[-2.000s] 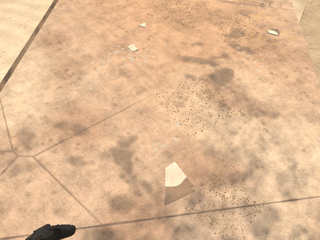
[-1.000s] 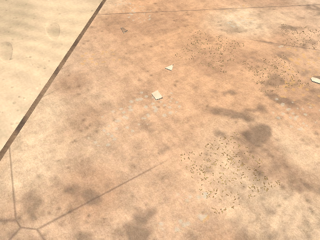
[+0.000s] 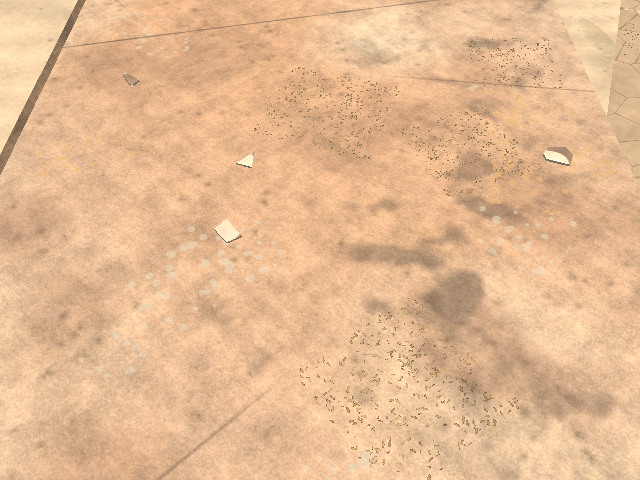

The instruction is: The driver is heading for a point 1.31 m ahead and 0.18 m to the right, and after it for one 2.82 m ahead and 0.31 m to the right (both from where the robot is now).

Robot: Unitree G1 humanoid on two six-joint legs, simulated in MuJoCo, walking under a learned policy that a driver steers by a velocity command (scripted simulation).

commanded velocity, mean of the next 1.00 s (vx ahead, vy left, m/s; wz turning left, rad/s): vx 0.49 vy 0.00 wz -0.28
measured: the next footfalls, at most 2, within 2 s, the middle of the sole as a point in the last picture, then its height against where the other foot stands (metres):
right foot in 0.08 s outside the picture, level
left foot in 0.58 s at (294, 443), level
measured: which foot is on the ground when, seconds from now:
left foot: down 0.00-0.10, up 0.12-0.56, down 0.58-1.00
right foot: up 0.00-0.06, down 0.08-0.58, up 0.60-1.00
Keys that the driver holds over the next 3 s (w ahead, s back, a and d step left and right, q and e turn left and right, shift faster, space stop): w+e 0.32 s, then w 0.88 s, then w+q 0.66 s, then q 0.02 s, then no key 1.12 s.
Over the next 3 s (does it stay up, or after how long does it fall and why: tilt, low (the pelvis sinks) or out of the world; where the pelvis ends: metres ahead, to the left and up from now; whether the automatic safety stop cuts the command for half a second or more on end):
stays up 1.30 -0.18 0.01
